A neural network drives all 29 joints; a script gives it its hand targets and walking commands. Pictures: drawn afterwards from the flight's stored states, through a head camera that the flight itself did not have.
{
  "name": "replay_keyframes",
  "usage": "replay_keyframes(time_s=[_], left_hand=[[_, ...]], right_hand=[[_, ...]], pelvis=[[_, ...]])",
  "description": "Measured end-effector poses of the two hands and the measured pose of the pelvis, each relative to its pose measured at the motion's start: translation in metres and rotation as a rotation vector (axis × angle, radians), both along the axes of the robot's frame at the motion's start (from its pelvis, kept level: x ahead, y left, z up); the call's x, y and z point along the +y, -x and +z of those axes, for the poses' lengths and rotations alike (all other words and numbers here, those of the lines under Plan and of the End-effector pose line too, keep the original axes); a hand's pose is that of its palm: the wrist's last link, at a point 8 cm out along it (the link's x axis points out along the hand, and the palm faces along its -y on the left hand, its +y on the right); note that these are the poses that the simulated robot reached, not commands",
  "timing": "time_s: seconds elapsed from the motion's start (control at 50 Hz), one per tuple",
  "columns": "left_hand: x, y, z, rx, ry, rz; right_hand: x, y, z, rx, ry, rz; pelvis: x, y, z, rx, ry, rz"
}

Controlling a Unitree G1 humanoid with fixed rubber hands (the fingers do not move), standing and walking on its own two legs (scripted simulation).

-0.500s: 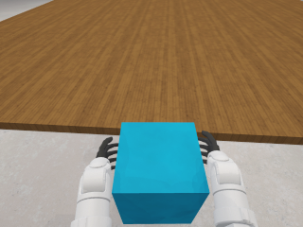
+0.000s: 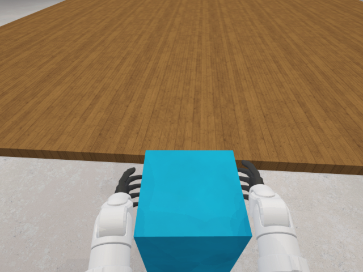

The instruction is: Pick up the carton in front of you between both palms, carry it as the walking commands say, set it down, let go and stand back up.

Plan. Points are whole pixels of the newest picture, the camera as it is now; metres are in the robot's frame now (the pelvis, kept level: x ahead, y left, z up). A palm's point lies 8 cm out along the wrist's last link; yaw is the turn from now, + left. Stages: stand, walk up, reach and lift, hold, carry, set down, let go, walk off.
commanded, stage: hold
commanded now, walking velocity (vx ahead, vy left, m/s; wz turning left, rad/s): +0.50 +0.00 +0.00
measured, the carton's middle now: (189, 213) +0.29 +0.00 -0.03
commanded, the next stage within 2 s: carry in 0.02 s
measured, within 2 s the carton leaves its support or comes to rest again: neither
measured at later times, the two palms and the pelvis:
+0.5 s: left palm (131, 151) +0.40 +0.14 +0.08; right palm (248, 144) +0.41 -0.16 +0.08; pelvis +0.14 +0.00 -0.01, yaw -2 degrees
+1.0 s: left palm (162, 90) +0.71 +0.07 +0.08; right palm (244, 89) +0.71 -0.23 +0.08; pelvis +0.43 -0.07 -0.02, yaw -1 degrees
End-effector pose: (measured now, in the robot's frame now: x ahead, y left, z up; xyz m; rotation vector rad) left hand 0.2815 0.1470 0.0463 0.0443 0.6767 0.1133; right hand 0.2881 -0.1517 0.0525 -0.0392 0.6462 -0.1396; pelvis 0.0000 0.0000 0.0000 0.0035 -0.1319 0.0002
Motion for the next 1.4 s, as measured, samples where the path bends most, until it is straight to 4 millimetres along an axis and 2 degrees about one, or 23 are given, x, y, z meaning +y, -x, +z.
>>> replay_keyframes(time_s=[0.1, 0.16, 0.24, 0.3, 0.36, 0.44, 0.54, 0.6, 0.66, 0.78, 0.9, 0.96, 1.02, 1.12, 1.2, 1.26, 1.34, 1.4], left_hand=[[-0.002, -0.005, 0.001, -0.008, 0.003, 0.003], [-0.008, -0.015, 0.007, -0.032, 0.007, 0.002], [-0.025, -0.033, 0.017, -0.053, 0.027, 0.0], [-0.032, -0.047, 0.023, -0.023, 0.028, 0.0], [-0.031, -0.064, 0.03, 0.004, 0.03, 0.015], [-0.018, -0.093, 0.038, -0.004, 0.048, 0.041], [-0.003, -0.136, 0.028, -0.002, 0.077, 0.052], [-0.006, -0.163, 0.027, 0.058, 0.073, 0.03], [-0.016, -0.199, 0.033, 0.078, 0.075, 0.002], [-0.039, -0.281, 0.039, 0.054, 0.08, -0.021], [-0.067, -0.369, 0.026, 0.009, 0.059, 0.001], [-0.073, -0.404, 0.025, 0.026, 0.057, 0.027], [-0.074, -0.435, 0.037, 0.016, 0.068, 0.06], [-0.074, -0.502, 0.075, -0.088, 0.092, 0.095], [-0.074, -0.571, 0.099, -0.147, 0.083, 0.069], [-0.072, -0.631, 0.106, -0.144, 0.055, 0.032], [-0.068, -0.718, 0.1, -0.109, 0.039, -0.026], [-0.069, -0.78, 0.084, -0.049, 0.042, -0.075]], right_hand=[[-0.002, -0.004, 0.0, -0.008, -0.008, -0.006], [-0.008, -0.011, 0.003, -0.033, -0.023, -0.02], [-0.025, -0.022, 0.01, -0.055, -0.047, -0.047], [-0.033, -0.037, 0.018, -0.025, -0.051, -0.053], [-0.031, -0.059, 0.027, 0.002, -0.065, -0.049], [-0.019, -0.092, 0.035, -0.006, -0.086, -0.049], [-0.003, -0.133, 0.027, -0.005, -0.067, -0.047], [-0.007, -0.151, 0.023, 0.053, -0.077, -0.079], [-0.016, -0.177, 0.029, 0.071, -0.085, -0.116], [-0.039, -0.254, 0.037, 0.044, -0.095, -0.146], [-0.067, -0.35, 0.019, 0.002, -0.117, -0.123], [-0.074, -0.392, 0.017, 0.022, -0.125, -0.104], [-0.074, -0.431, 0.029, 0.013, -0.136, -0.085], [-0.074, -0.505, 0.067, -0.089, -0.153, -0.063], [-0.075, -0.57, 0.092, -0.15, -0.126, -0.055], [-0.073, -0.625, 0.101, -0.148, -0.085, -0.05], [-0.069, -0.703, 0.102, -0.114, -0.026, -0.063], [-0.069, -0.754, 0.092, -0.053, 0.009, -0.089]], pelvis=[[-0.001, -0.005, -0.003, 0.077, -0.004, -0.016], [-0.005, -0.012, -0.006, 0.121, -0.006, -0.045], [-0.017, -0.031, -0.01, 0.158, 0.006, -0.031], [-0.021, -0.049, -0.004, 0.189, -0.008, -0.01], [-0.02, -0.07, 0.001, 0.215, -0.028, -0.011], [-0.013, -0.105, 0.0, 0.233, -0.036, -0.015], [-0.001, -0.156, -0.015, 0.225, -0.039, -0.055], [0.002, -0.183, -0.009, 0.226, -0.023, -0.068], [0.0, -0.213, -0.002, 0.23, -0.009, -0.068], [-0.017, -0.286, -0.001, 0.23, 0.004, -0.063], [-0.049, -0.374, -0.027, 0.204, 0.016, -0.045], [-0.061, -0.406, -0.023, 0.209, 0.016, -0.025], [-0.07, -0.436, -0.012, 0.217, 0.006, -0.014], [-0.075, -0.495, 0.001, 0.225, -0.013, -0.021], [-0.072, -0.549, 0.0, 0.222, -0.014, -0.036], [-0.066, -0.592, -0.006, 0.213, -0.005, -0.049], [-0.054, -0.656, -0.026, 0.194, 0.006, -0.069], [-0.046, -0.695, -0.036, 0.188, -0.004, -0.072]])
